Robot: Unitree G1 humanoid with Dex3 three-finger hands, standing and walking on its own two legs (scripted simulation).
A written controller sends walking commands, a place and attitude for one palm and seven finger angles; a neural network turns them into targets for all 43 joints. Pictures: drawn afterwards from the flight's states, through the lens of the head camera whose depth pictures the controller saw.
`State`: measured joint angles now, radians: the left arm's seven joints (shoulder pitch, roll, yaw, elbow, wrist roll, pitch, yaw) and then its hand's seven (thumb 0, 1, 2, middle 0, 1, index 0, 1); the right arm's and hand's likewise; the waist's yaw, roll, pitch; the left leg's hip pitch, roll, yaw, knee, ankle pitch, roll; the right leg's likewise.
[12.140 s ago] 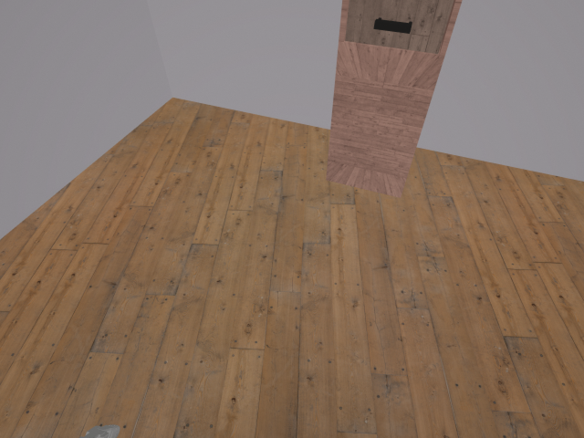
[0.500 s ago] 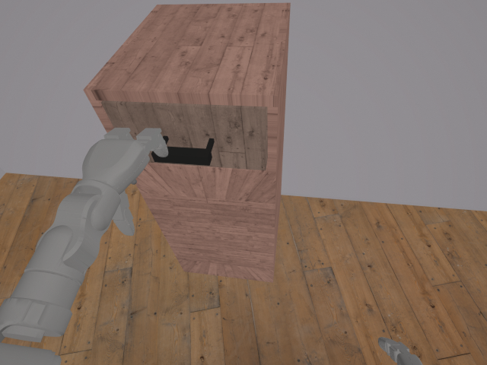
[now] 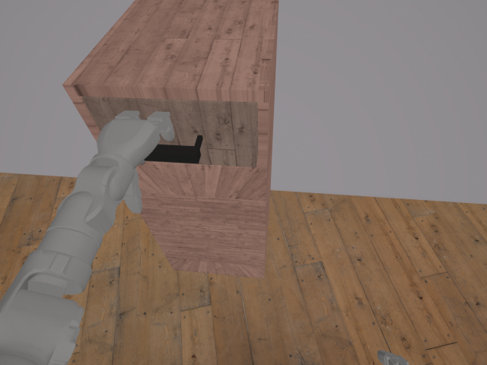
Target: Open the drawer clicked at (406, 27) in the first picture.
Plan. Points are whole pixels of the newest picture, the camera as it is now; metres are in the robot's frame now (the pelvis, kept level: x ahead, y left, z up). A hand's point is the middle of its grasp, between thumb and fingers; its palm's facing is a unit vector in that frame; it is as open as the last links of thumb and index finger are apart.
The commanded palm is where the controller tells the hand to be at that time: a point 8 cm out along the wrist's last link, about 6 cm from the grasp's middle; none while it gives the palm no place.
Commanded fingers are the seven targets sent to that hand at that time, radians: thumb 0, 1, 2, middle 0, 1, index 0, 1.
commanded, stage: move the hooked fingers above the handle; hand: left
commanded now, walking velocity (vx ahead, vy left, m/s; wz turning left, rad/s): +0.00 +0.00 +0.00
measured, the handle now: (172, 146) +0.52 +0.19 +0.04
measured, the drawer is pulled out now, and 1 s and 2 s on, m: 0.00 0.00 0.00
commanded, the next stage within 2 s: lower the fingers behind the handle in 1.00 s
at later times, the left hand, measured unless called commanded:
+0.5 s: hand (160, 147) +0.46 +0.19 +0.10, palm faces -0.03 -0.02 -1.00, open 13.9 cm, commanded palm +0.45 +0.20 +0.16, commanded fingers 0.00 -0.50 0.30 -0.30 -1.20 -0.30 -1.20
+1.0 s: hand (150, 148) +0.45 +0.20 +0.10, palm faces -0.01 -0.01 -1.00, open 13.9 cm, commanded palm +0.43 +0.20 +0.16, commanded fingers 0.00 -0.50 0.30 -0.30 -1.20 -0.30 -1.20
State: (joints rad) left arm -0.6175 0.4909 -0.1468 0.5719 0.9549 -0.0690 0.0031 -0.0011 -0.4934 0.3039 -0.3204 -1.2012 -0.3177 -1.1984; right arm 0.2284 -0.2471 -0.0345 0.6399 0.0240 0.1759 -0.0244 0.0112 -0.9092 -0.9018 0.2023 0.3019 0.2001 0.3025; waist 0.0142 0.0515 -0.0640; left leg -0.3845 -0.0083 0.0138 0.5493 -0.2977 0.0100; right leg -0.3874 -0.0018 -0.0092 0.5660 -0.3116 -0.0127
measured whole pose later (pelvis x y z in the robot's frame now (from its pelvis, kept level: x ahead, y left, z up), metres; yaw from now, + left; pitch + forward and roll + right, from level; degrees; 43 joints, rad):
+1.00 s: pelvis +0.00 +0.00 +0.00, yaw -1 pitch +10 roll +0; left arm -0.74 0.49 -0.12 0.77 1.00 -0.09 0.08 0.00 -0.49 0.30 -0.32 -1.20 -0.32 -1.20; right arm 0.28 -0.25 -0.06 0.65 0.02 0.18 -0.02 0.01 -0.91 -0.90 0.20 0.30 0.20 0.30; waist -0.02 0.05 -0.10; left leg -0.45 0.00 0.03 0.59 -0.31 0.01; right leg -0.46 0.01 0.01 0.60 -0.32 -0.01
